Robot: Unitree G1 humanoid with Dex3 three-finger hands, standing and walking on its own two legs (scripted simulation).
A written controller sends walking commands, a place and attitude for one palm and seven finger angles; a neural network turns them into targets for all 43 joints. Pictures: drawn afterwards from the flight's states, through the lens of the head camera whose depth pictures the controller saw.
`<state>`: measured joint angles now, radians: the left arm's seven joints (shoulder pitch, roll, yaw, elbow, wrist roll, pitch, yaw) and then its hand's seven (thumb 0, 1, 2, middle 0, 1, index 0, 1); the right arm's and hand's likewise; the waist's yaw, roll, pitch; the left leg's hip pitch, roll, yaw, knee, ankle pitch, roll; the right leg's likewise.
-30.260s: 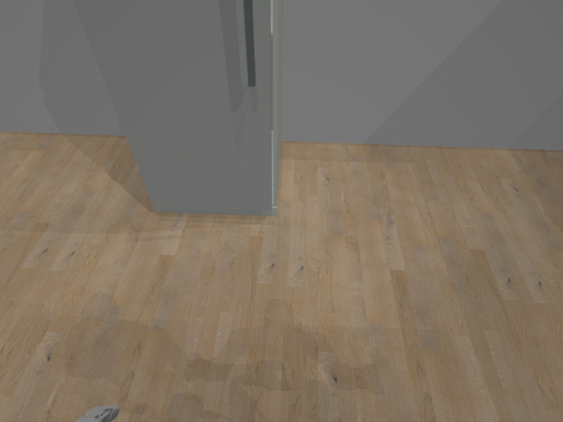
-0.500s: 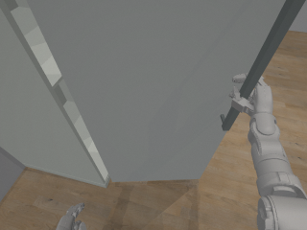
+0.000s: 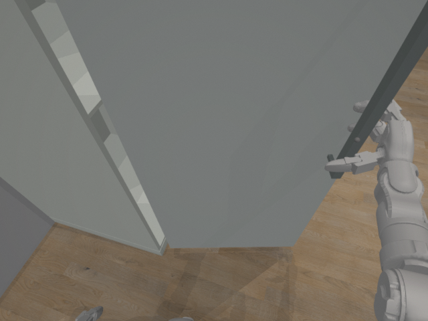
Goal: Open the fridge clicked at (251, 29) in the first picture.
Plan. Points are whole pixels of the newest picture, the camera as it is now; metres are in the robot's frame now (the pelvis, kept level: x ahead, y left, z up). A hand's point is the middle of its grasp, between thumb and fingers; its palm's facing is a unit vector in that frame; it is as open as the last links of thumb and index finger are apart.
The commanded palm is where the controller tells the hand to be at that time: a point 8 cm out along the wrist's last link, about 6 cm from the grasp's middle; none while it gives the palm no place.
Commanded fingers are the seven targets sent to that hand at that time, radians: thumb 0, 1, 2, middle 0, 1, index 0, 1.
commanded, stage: loosen the grip on the handle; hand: right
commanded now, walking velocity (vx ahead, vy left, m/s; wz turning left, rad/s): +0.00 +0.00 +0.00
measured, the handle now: (385, 76) +0.48 -0.21 +0.22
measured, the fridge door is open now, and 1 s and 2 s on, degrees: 73 72 72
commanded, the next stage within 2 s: slip the hand off the handle in 0.08 s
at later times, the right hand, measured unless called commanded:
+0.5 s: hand (401, 149) +0.43 -0.28 +0.11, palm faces +0.19 +0.97 -0.16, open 14.7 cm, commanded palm +0.39 -0.32 +0.12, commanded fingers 0.00 0.55 -0.20 0.25 1.15 0.25 1.15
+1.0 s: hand (425, 167) +0.40 -0.31 +0.10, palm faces +0.17 +0.97 -0.15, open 14.7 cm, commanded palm +0.35 -0.34 +0.12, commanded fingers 0.00 0.55 -0.20 0.25 1.15 0.25 1.15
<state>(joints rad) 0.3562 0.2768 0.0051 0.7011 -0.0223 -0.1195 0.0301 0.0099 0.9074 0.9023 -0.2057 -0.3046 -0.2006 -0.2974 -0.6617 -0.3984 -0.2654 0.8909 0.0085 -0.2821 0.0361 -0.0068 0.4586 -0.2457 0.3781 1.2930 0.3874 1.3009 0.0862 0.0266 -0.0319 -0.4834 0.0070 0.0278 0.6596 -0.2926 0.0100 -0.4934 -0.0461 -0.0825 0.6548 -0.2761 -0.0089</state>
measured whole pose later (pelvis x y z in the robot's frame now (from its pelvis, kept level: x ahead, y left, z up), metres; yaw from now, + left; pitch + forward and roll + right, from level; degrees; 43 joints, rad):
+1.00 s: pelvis +0.02 -0.02 -0.01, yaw -1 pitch +8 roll +2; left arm 0.36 0.27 -0.01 0.63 -0.04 -0.05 0.06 0.01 0.91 0.90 -0.21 -0.30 -0.20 -0.30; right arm -0.42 -0.51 -0.40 0.70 0.14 -0.24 0.27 -0.01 0.55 -0.20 0.25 1.15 0.25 1.15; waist 0.04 0.00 -0.09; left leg -0.49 0.01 0.04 0.68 -0.33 -0.02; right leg -0.54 -0.04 -0.07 0.74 -0.35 -0.03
